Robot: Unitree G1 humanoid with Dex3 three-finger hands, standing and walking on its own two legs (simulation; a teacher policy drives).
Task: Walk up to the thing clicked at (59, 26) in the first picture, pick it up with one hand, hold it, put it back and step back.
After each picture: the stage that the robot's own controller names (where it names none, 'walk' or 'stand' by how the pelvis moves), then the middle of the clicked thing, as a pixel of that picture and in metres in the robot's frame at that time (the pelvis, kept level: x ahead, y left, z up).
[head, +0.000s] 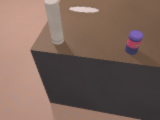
stand; (55, 23) +0.75 +0.16 +0.01
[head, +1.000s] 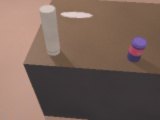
walk; (50, 32) +0.64 +0.16 +0.02
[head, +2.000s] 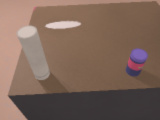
stand; (35, 56) +0.48 +0.21 +0.02
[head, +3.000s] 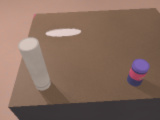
stand; (36, 66) +0.45 +0.20 +0.00
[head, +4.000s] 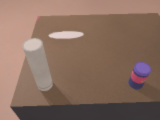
stand; (39, 67) +0.45 +0.20 +0.00
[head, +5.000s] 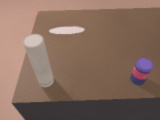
stand; (40, 63) +0.46 +0.19 +0.01
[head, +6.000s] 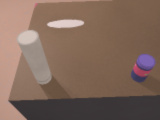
rise first; (37, 60) +0.45 +0.20 +0.01
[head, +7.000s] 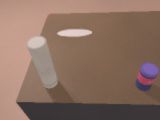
rise first; (44, 65) +0.45 +0.20 +0.01
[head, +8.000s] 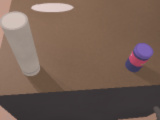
go down; (24, 49) +0.46 +0.18 +0.04
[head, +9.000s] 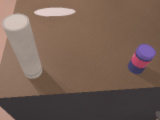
go down; (26, 51) +0.45 +0.18 +0.06
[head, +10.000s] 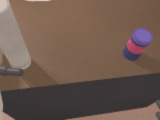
close in; (10, 40) +0.46 +0.19 +0.09
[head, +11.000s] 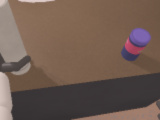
lift; (8, 41) +0.46 +0.19 +0.09
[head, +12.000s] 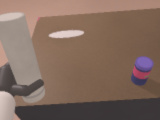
lift; (23, 61) +0.33 +0.18 +0.19
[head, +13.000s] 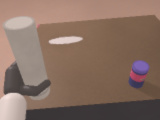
hold; (31, 63) +0.33 +0.16 +0.19
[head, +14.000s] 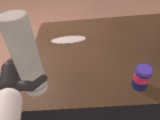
hold; (26, 58) +0.34 +0.17 +0.20
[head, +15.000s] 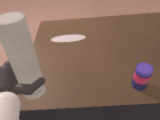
hold; (24, 61) +0.33 +0.17 +0.20
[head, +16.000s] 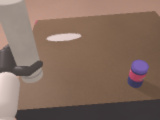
crouch; (22, 44) +0.39 +0.18 +0.21
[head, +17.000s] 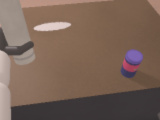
lower; (14, 25) +0.48 +0.18 +0.19
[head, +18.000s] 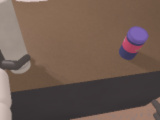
lower; (9, 38) +0.46 +0.18 +0.10
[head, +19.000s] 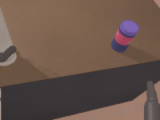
lower; out of the picture +0.50 +0.19 +0.11
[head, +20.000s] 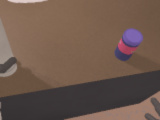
lower; out of the picture +0.46 +0.22 +0.08
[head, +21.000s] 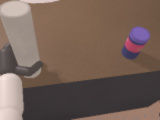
lower; (24, 45) +0.44 +0.15 +0.09
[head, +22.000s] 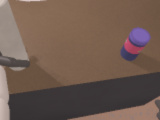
open; (8, 38) +0.47 +0.19 +0.09
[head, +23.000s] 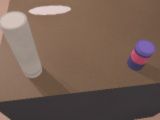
sink last; (25, 50) +0.45 +0.17 +0.07
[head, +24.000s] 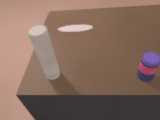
stand; (46, 55) +0.49 +0.20 +0.05
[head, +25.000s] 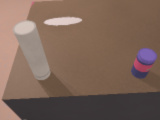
stand; (34, 54) +0.46 +0.19 +0.06
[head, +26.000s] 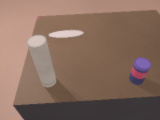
stand; (43, 63) +0.47 +0.18 +0.01
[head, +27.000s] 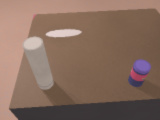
stand; (40, 66) +0.45 +0.19 +0.00
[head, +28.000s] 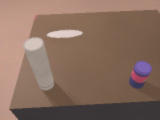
stand; (41, 66) +0.45 +0.18 +0.00
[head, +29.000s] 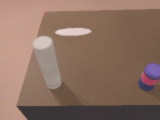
stand; (49, 65) +0.45 +0.16 +0.00
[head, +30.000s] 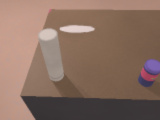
stand; (52, 57) +0.49 +0.15 +0.01
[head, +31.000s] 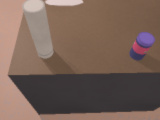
walk; (40, 32) +0.53 +0.17 +0.03
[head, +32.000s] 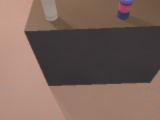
walk; out of the picture +0.84 +0.20 +0.03
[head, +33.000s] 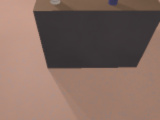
stand; out of the picture +1.10 +0.21 +0.02
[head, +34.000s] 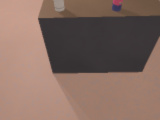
stand; out of the picture +1.08 +0.18 +0.01
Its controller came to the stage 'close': yes
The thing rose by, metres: 0.21
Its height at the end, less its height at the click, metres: +0.00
